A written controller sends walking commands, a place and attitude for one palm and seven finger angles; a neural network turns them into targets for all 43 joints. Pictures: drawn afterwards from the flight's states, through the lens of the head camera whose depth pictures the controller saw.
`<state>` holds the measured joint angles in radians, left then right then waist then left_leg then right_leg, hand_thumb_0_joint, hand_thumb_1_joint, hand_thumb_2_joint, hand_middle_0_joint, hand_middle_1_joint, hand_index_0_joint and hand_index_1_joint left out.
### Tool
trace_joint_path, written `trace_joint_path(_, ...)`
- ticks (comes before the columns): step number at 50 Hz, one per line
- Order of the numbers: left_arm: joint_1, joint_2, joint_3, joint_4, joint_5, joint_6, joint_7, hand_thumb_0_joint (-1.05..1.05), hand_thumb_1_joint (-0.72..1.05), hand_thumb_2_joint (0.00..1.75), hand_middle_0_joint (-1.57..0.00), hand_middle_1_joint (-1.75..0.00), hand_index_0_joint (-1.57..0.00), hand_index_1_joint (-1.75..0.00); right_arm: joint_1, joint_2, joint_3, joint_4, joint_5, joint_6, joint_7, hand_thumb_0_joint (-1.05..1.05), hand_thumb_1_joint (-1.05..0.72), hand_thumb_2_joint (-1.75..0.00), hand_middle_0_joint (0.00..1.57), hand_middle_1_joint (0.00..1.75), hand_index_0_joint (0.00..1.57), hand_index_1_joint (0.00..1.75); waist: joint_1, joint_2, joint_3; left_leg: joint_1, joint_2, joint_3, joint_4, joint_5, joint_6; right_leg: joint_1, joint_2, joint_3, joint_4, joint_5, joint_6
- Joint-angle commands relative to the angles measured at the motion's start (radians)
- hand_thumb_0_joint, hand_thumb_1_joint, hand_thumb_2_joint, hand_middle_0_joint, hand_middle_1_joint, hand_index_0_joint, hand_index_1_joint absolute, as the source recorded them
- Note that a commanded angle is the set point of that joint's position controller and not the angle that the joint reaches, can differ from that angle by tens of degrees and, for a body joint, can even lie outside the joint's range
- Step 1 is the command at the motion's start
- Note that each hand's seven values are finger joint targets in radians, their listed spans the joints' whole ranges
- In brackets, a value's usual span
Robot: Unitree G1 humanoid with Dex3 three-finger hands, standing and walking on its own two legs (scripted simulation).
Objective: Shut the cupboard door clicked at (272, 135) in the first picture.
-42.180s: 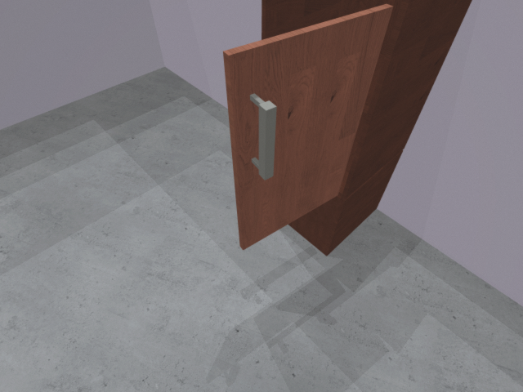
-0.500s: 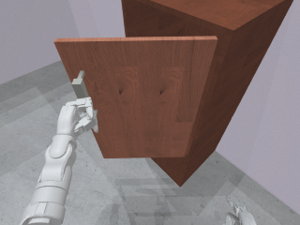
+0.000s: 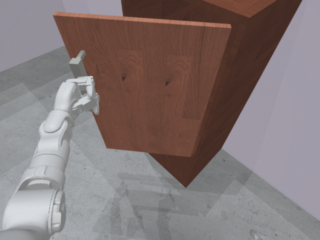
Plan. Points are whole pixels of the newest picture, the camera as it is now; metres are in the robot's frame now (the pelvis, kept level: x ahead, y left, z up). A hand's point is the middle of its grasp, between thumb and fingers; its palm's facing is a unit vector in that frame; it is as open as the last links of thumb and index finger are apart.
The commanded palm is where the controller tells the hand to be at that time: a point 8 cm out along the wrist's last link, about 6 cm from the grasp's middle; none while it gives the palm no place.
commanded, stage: push the door shut along its arc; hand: left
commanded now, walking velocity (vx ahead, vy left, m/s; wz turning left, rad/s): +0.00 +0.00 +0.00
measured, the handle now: (88, 83) +0.51 +0.20 +0.10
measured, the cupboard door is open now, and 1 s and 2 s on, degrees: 38 24 16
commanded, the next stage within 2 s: pull the fist back off the door in 1.16 s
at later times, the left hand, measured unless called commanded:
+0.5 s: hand (110, 85) +0.49 +0.13 +0.11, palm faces -0.26 -0.97 -0.01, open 3.1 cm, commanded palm +0.49 +0.18 +0.11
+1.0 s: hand (129, 73) +0.54 +0.08 +0.11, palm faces -0.35 -0.94 -0.01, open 3.1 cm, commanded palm +0.54 +0.13 +0.11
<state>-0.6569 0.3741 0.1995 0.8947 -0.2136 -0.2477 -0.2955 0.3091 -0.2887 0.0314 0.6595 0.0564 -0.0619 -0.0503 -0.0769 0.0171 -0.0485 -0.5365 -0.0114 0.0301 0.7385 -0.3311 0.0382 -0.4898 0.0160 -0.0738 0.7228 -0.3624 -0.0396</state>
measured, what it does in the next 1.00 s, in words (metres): stands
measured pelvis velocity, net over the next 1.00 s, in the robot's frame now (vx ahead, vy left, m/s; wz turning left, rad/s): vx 0.01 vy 0.00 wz -0.03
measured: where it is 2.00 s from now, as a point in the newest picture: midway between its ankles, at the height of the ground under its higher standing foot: outside the picture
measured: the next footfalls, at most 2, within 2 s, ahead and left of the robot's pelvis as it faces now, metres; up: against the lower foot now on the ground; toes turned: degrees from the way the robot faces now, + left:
none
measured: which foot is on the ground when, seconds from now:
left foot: down 0.00-1.00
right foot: down 0.00-1.00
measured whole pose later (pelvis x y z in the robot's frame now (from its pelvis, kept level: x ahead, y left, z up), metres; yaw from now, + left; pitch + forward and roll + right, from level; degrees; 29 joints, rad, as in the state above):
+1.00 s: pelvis +0.01 +0.00 -0.02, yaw -2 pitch +18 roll -2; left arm -1.11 0.48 0.25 1.27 -0.12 -0.25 -0.40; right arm 0.42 -0.29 0.03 0.68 0.01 -0.02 -0.03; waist -0.22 0.04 -0.08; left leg -0.79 0.01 0.04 0.87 -0.39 0.04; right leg -0.74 0.04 -0.06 0.83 -0.40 -0.04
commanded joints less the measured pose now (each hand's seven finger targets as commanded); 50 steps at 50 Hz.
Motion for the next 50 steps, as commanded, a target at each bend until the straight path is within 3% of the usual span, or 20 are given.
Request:
trace_joint_path(1,-0.491,0.178,0.042,-0.160,-0.014,-0.090,-0.033,0.00,0.90,0.90,-1.30,-1.50,-1.30,-1.50,0.049,-0.154,-0.063,-0.104,-0.006,-0.038,-0.003,0.00,-0.90,-0.90,0.20,0.30,0.20,0.30,-0.029,0.004,-0.346,0.242,0.002,-0.073,-0.065,0.213,0.003,0.029,0.002,0.062,-0.091,0.268,0.009)
trace_joint_path(3,-0.514,0.193,0.054,-0.155,-0.011,-0.096,-0.039,0.00,0.90,0.90,-1.30,-1.50,-1.30,-1.50,0.055,-0.154,-0.064,-0.101,-0.007,-0.035,-0.001,0.00,-0.90,-0.90,0.20,0.30,0.20,0.30,-0.033,0.012,-0.368,0.242,0.005,-0.067,-0.061,0.215,0.003,0.023,0.004,0.066,-0.085,0.278,0.013)
trace_joint_path(5,-0.545,0.176,0.028,-0.133,-0.005,-0.100,-0.048,0.00,0.90,0.90,-1.30,-1.50,-1.30,-1.50,0.063,-0.153,-0.060,-0.099,-0.006,-0.031,0.000,0.00,-0.90,-0.90,0.20,0.30,0.20,0.30,-0.045,0.031,-0.342,0.240,0.007,-0.072,-0.063,0.210,0.000,-0.008,0.007,0.062,-0.084,0.263,0.011)
trace_joint_path(7,-0.581,0.188,0.038,-0.085,-0.003,-0.102,-0.046,0.00,0.90,0.90,-1.30,-1.50,-1.30,-1.50,0.075,-0.159,-0.061,-0.092,-0.008,-0.027,-0.002,0.00,-0.90,-0.90,0.20,0.30,0.20,0.30,-0.058,-0.001,-0.305,0.217,0.009,-0.076,-0.062,0.179,0.003,-0.038,0.012,0.059,-0.088,0.227,0.014)
trace_joint_path(10,-0.655,0.192,0.031,-0.049,0.008,-0.106,-0.048,0.00,0.90,0.90,-1.30,-1.50,-1.30,-1.50,0.097,-0.163,-0.062,-0.078,-0.011,-0.027,0.000,0.00,-0.90,-0.90,0.20,0.30,0.20,0.30,-0.076,0.023,-0.310,0.218,0.013,-0.086,-0.059,0.151,0.000,-0.080,0.015,0.057,-0.084,0.187,0.013)
trace_joint_path(12,-0.683,0.231,0.059,-0.039,0.016,-0.118,-0.052,0.00,0.90,0.90,-1.30,-1.50,-1.30,-1.50,0.113,-0.169,-0.067,-0.068,-0.016,-0.029,-0.002,0.00,-0.90,-0.90,0.20,0.30,0.20,0.30,-0.073,0.046,-0.372,0.247,0.014,-0.092,-0.044,0.188,-0.002,-0.077,0.015,0.057,-0.069,0.206,0.010)
trace_joint_path(13,-0.683,0.216,0.045,-0.040,0.019,-0.120,-0.058,0.00,0.90,0.90,-1.30,-1.50,-1.30,-1.50,0.115,-0.167,-0.066,-0.071,-0.017,-0.028,0.001,0.00,-0.90,-0.90,0.20,0.30,0.20,0.30,-0.071,0.079,-0.386,0.261,0.015,-0.094,-0.040,0.210,-0.005,-0.087,0.014,0.056,-0.063,0.218,0.007)
trace_joint_path(14,-0.692,0.183,0.019,-0.020,0.019,-0.117,-0.066,0.00,0.90,0.90,-1.30,-1.50,-1.30,-1.50,0.121,-0.166,-0.064,-0.067,-0.019,-0.029,0.004,0.00,-0.90,-0.90,0.20,0.30,0.20,0.30,-0.082,0.065,-0.386,0.267,0.016,-0.099,-0.036,0.220,-0.005,-0.102,0.016,0.051,-0.060,0.221,0.008)
trace_joint_path(18,-0.750,0.227,0.051,0.028,0.021,-0.117,-0.081,0.00,0.90,0.90,-1.30,-1.50,-1.30,-1.50,0.149,-0.179,-0.068,-0.053,-0.024,-0.025,0.003,0.00,-0.90,-0.90,0.20,0.30,0.20,0.30,-0.097,0.030,-0.390,0.240,0.019,-0.105,-0.022,0.218,-0.003,-0.122,0.021,0.049,-0.051,0.217,0.010)
trace_joint_path(21,-0.792,0.197,0.024,0.035,0.022,-0.119,-0.088,0.00,0.90,0.90,-1.30,-1.50,-1.30,-1.50,0.162,-0.176,-0.068,-0.049,-0.026,-0.024,0.005,0.00,-0.90,-0.90,0.20,0.30,0.20,0.30,-0.110,0.059,-0.404,0.264,0.020,-0.114,-0.003,0.255,-0.004,-0.159,0.024,0.042,-0.037,0.226,0.007)
trace_joint_path(26,-0.842,0.269,0.076,0.102,0.038,-0.102,-0.078,0.00,0.90,0.90,-1.30,-1.50,-1.30,-1.50,0.189,-0.188,-0.067,-0.042,-0.030,-0.014,0.005,0.00,-0.90,-0.90,0.20,0.30,0.20,0.30,-0.118,0.049,-0.386,0.212,0.021,-0.116,0.011,0.226,-0.001,-0.186,0.027,0.043,-0.029,0.201,0.008)
trace_joint_path(31,-0.906,0.232,0.036,0.099,0.053,-0.105,-0.085,0.00,0.90,0.90,-1.30,-1.50,-1.30,-1.50,0.212,-0.187,-0.070,-0.038,-0.037,-0.010,0.012,0.00,-0.90,-0.90,0.20,0.30,0.20,0.30,-0.137,0.103,-0.456,0.270,0.026,-0.132,0.042,0.307,-0.006,-0.233,0.031,0.038,-0.005,0.232,0.006)
trace_joint_path(32,-0.908,0.268,0.066,0.096,0.055,-0.103,-0.088,0.00,0.90,0.90,-1.30,-1.50,-1.30,-1.50,0.214,-0.190,-0.072,-0.035,-0.041,-0.008,0.014,0.00,-0.90,-0.90,0.20,0.30,0.20,0.30,-0.129,0.107,-0.485,0.276,0.027,-0.131,0.048,0.313,-0.008,-0.223,0.031,0.044,-0.005,0.244,0.007)
trace_joint_path(35,-0.916,0.243,0.046,0.115,0.057,-0.086,-0.097,0.00,0.90,0.90,-1.30,-1.50,-1.30,-1.50,0.222,-0.188,-0.072,-0.036,-0.042,-0.001,0.016,0.00,-0.90,-0.90,0.20,0.30,0.20,0.30,-0.141,0.080,-0.475,0.252,0.027,-0.128,0.052,0.314,-0.006,-0.222,0.033,0.041,-0.004,0.259,0.010)
trace_joint_path(37,-0.920,0.262,0.063,0.120,0.059,-0.084,-0.096,0.00,0.90,0.90,-1.30,-1.50,-1.30,-1.50,0.228,-0.189,-0.072,-0.039,-0.043,0.004,0.016,0.00,-0.90,-0.90,0.20,0.30,0.20,0.30,-0.133,0.098,-0.487,0.255,0.025,-0.128,0.058,0.342,-0.006,-0.222,0.036,0.041,0.005,0.273,0.008)
trace_joint_path(39,-0.927,0.284,0.078,0.147,0.067,-0.073,-0.091,0.00,0.90,0.90,-1.30,-1.50,-1.30,-1.50,0.241,-0.191,-0.073,-0.033,-0.044,0.011,0.016,0.00,-0.90,-0.90,0.20,0.30,0.20,0.30,-0.144,0.063,-0.463,0.222,0.026,-0.123,0.064,0.330,-0.003,-0.218,0.036,0.043,0.001,0.280,0.011)
trace_joint_path(42,-0.966,0.285,0.073,0.141,0.076,-0.075,-0.088,0.00,0.90,0.90,-1.30,-1.50,-1.30,-1.50,0.247,-0.191,-0.073,-0.034,-0.047,0.017,0.015,0.00,-0.90,-0.90,0.20,0.30,0.20,0.30,-0.151,0.086,-0.480,0.230,0.025,-0.123,0.073,0.347,-0.002,-0.231,0.038,0.044,0.010,0.289,0.011)
trace_joint_path(45,-0.976,0.302,0.083,0.158,0.078,-0.066,-0.092,0.00,0.90,0.90,-1.30,-1.50,-1.30,-1.50,0.254,-0.191,-0.073,-0.035,-0.049,0.021,0.016,0.00,-0.90,-0.90,0.20,0.30,0.20,0.30,-0.158,0.048,-0.472,0.178,0.018,-0.107,0.078,0.317,0.006,-0.192,0.039,0.053,0.001,0.309,0.017)
trace_joint_path(47,-0.999,0.304,0.077,0.146,0.081,-0.073,-0.105,0.00,0.90,0.90,-1.30,-1.50,-1.30,-1.50,0.254,-0.191,-0.072,-0.034,-0.049,0.022,0.012,0.00,-0.90,-0.90,0.20,0.30,0.20,0.30,-0.154,0.087,-0.507,0.196,0.014,-0.105,0.087,0.345,0.006,-0.191,0.041,0.055,0.011,0.331,0.014)
trace_joint_path(50,-1.017,0.323,0.079,0.146,0.076,-0.065,-0.129,0.00,0.90,0.90,-1.30,-1.50,-1.30,-1.50,0.257,-0.193,-0.074,-0.027,-0.048,0.021,0.008,0.00,-0.90,-0.90,0.20,0.30,0.20,0.30,-0.164,0.069,-0.517,0.178,0.011,-0.100,0.095,0.330,0.011,-0.171,0.041,0.062,0.005,0.342,0.016)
